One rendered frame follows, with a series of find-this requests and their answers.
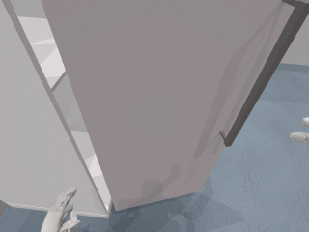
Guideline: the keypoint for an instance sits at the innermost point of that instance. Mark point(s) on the fridge door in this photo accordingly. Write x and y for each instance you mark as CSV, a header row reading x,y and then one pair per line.
x,y
156,81

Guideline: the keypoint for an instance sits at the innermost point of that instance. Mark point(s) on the robot left hand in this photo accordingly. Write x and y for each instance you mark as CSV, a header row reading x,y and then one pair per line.
x,y
57,214

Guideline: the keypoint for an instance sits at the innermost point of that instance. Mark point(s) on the robot right hand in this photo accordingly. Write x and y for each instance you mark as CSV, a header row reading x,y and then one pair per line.
x,y
301,137

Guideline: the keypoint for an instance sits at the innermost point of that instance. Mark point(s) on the handle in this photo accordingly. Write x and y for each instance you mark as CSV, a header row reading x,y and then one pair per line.
x,y
295,21

